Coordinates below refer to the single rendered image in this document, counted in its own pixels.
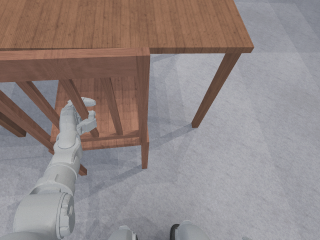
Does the chair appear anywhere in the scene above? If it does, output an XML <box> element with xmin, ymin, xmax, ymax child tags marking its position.
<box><xmin>0</xmin><ymin>47</ymin><xmax>151</xmax><ymax>176</ymax></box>

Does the table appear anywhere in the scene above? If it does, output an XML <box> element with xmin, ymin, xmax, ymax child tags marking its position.
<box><xmin>0</xmin><ymin>0</ymin><xmax>254</xmax><ymax>138</ymax></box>

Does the left robot forearm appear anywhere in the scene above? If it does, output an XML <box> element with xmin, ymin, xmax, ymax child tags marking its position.
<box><xmin>12</xmin><ymin>130</ymin><xmax>83</xmax><ymax>233</ymax></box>

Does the right robot thigh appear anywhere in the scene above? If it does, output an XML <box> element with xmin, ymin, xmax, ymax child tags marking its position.
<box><xmin>175</xmin><ymin>224</ymin><xmax>210</xmax><ymax>240</ymax></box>

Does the left robot hand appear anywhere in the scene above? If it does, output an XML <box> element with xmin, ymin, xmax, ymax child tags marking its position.
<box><xmin>59</xmin><ymin>97</ymin><xmax>97</xmax><ymax>136</ymax></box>

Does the left robot upper arm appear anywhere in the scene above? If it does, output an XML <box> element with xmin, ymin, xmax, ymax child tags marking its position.
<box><xmin>0</xmin><ymin>192</ymin><xmax>75</xmax><ymax>240</ymax></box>

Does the right robot foot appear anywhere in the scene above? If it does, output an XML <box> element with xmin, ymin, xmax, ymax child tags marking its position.
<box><xmin>170</xmin><ymin>224</ymin><xmax>180</xmax><ymax>240</ymax></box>

